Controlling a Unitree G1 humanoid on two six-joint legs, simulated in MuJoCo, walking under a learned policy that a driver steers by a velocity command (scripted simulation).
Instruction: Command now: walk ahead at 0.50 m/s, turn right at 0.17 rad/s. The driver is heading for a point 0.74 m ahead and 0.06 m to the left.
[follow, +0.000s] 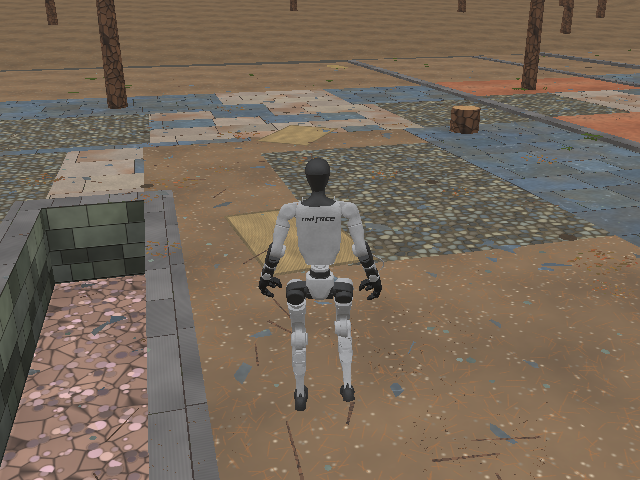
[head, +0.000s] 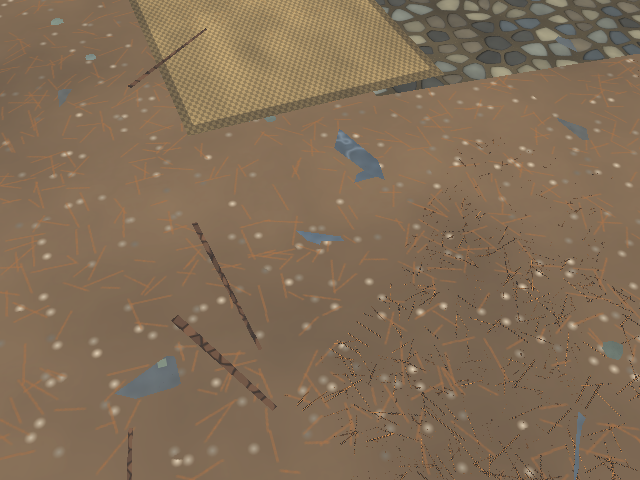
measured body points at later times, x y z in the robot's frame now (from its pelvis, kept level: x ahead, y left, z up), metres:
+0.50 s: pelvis +0.27 -0.07 +0.00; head +0.29 -0.08 +0.45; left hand +0.38 +0.20 -0.10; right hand +0.37 -0.35 -0.12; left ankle +0.26 +0.09 -0.66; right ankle +0.29 -0.15 -0.74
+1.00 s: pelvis +0.55 +0.01 -0.01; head +0.58 +0.02 +0.44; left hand +0.58 +0.30 -0.13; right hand +0.74 -0.23 -0.11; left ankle +0.58 +0.08 -0.74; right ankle +0.49 -0.17 -0.65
